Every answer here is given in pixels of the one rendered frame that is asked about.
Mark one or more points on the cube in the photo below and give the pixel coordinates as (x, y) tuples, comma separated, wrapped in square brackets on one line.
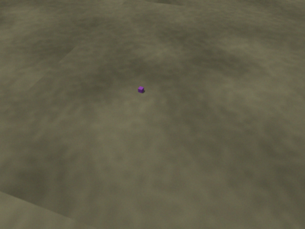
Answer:
[(141, 89)]

